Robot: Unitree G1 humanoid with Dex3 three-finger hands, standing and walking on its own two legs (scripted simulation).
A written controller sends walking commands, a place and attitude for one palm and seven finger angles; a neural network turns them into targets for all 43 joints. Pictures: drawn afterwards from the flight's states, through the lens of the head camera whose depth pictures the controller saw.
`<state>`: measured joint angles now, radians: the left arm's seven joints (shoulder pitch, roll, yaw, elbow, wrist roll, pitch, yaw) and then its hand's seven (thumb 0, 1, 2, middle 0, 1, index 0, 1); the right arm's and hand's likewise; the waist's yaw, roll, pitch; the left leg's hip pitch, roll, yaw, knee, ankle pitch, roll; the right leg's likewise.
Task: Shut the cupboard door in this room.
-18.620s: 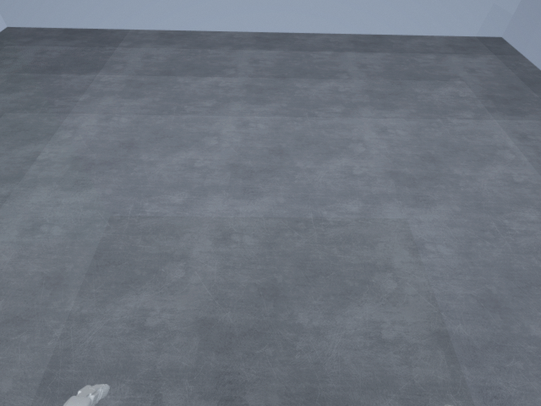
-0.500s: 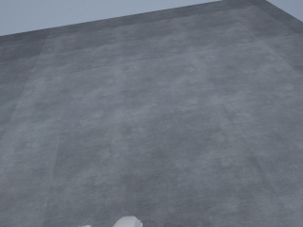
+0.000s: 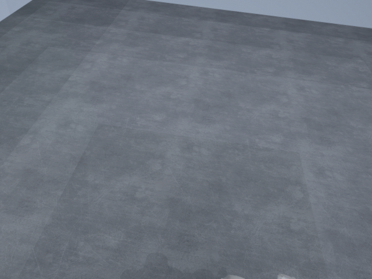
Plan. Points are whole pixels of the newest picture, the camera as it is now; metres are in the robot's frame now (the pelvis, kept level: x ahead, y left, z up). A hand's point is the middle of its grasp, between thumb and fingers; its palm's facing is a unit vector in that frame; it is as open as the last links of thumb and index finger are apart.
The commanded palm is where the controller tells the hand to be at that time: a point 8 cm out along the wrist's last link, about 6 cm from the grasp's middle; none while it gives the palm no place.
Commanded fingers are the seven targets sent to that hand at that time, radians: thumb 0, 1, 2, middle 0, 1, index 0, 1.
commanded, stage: turn or walk to find it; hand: left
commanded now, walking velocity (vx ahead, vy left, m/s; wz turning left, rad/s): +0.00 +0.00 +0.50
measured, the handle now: out of the picture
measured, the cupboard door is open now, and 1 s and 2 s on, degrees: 85 85 85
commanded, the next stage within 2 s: none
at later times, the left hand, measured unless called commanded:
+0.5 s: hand out of the picture +0.04 +0.14 -0.14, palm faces +0.23 -0.93 -0.30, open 7.4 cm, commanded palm none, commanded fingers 0.00 0.90 0.90 -0.20 -0.30 -0.20 -0.30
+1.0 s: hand out of the picture -0.12 +0.19 -0.18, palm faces +0.53 -0.81 -0.25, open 7.4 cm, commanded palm none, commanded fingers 0.00 0.90 0.90 -0.20 -0.30 -0.20 -0.30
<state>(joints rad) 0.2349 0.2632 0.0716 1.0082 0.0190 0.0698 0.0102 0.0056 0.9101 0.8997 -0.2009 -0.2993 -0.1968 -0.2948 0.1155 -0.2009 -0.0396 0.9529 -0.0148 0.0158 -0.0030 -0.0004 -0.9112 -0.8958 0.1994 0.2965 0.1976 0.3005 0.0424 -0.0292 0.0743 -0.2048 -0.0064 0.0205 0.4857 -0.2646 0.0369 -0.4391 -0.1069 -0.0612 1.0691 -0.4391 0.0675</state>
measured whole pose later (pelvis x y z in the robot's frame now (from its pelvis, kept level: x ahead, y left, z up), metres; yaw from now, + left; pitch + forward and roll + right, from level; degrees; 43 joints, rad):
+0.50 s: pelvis -0.02 -0.07 +0.00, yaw +14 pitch -1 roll +3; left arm 0.17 0.15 0.03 0.91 0.01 0.01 0.02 0.00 0.90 0.90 -0.20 -0.30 -0.20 -0.30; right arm 0.26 -0.26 -0.10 1.00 -0.02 0.07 0.02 0.00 -0.91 -0.90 0.20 0.30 0.20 0.30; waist -0.04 0.06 0.07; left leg -0.50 -0.02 -0.05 1.19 -0.36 -0.05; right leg -0.21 -0.08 -0.16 0.51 -0.29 -0.04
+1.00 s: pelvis -0.05 -0.02 +0.00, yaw +29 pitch -1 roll -1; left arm 0.22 0.27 0.07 0.99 0.02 0.07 0.01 0.01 0.91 0.90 -0.20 -0.30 -0.20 -0.29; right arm 0.12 -0.22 -0.05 0.93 -0.02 0.01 0.00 0.00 -0.91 -0.90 0.20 0.30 0.20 0.30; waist 0.03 -0.03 0.08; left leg -0.23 -0.01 0.03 0.53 -0.29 0.04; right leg -0.45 -0.11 -0.09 1.09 -0.47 0.07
